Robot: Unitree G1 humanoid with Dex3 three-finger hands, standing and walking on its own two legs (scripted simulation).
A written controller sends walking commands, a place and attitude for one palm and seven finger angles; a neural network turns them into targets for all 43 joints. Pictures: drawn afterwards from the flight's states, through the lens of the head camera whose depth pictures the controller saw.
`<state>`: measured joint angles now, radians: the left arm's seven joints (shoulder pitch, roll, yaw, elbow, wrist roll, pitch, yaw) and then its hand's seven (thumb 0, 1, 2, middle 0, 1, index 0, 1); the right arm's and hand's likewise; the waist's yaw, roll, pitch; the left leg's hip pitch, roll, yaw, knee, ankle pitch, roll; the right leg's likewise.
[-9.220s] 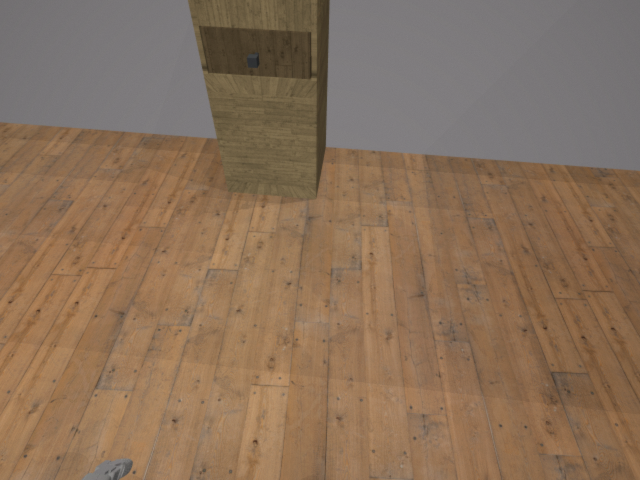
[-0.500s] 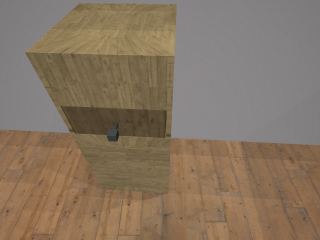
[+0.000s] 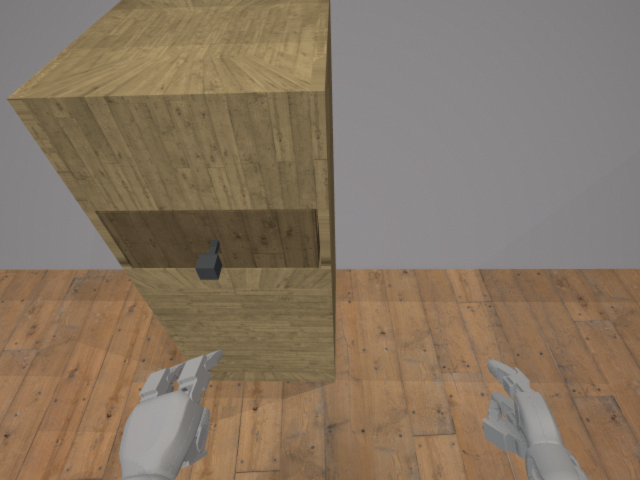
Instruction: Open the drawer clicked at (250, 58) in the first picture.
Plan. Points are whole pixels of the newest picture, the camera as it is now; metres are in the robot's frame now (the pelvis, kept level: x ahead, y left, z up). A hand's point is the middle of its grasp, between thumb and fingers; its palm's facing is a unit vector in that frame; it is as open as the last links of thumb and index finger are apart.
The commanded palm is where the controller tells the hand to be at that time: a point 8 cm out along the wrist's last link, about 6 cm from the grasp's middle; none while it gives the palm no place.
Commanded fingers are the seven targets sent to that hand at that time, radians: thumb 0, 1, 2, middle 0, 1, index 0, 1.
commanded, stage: raise the hand with hooked fingers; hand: left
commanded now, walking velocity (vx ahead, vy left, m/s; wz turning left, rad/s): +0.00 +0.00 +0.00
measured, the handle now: (211, 258) +0.49 +0.27 -0.07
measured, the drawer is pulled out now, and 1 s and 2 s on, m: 0.00 0.00 0.00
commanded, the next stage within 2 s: move the hooked fingers above the handle in 1.52 s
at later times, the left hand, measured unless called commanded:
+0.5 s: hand (154, 384) +0.22 +0.23 +0.02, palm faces +0.00 -0.13 -0.99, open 11.3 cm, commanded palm +0.20 +0.24 +0.07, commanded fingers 0.00 -0.15 0.45 -0.28 -0.98 -0.28 -0.98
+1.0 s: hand (118, 302) +0.29 +0.28 +0.09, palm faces +0.08 -0.08 -0.99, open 13.7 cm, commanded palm +0.26 +0.28 +0.14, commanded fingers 0.00 -0.50 0.30 -0.30 -1.20 -0.30 -1.20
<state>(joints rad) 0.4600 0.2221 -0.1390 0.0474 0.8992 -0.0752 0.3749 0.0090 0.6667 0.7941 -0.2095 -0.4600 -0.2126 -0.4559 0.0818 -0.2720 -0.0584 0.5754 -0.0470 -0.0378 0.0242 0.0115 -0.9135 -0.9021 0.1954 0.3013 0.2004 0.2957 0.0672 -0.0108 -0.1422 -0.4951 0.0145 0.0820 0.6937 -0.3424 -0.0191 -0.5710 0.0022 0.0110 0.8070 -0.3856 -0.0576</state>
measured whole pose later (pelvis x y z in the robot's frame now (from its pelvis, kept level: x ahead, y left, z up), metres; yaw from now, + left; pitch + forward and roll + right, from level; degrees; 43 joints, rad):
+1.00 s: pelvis +0.01 +0.04 +0.02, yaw +3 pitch +2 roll +1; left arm 0.00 0.41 -0.11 0.05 0.97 0.12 0.17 0.00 -0.45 0.32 -0.31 -1.17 -0.32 -1.17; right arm 0.10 -0.22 0.02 0.59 0.00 0.11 -0.03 0.01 -0.91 -0.90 0.20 0.30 0.20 0.30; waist 0.07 0.07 -0.04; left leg -0.29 -0.02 0.03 0.56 -0.30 0.02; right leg -0.31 -0.02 -0.03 0.59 -0.32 -0.01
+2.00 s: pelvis +0.02 +0.03 +0.02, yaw +3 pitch +6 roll +1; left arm -0.16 0.43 -0.08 0.24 0.97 -0.01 0.17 0.00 -0.50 0.30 -0.32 -1.20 -0.32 -1.20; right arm 0.15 -0.24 -0.02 0.63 0.01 0.11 -0.03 0.01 -0.91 -0.90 0.20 0.30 0.20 0.30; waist 0.06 0.05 -0.05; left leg -0.36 -0.01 0.02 0.57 -0.31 0.01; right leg -0.37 -0.02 -0.05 0.59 -0.32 -0.02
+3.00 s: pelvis +0.01 +0.03 +0.00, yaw +2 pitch +16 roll +0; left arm -0.57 0.41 -0.08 0.87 1.06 -0.06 0.32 0.00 -0.49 0.30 -0.31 -1.20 -0.32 -1.20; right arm 0.31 -0.25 -0.07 0.69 0.00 0.12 -0.04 0.00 -0.91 -0.90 0.20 0.30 0.20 0.30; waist -0.05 0.04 -0.13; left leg -0.65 0.01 0.03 0.74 -0.37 0.01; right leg -0.65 0.00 -0.04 0.74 -0.36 -0.02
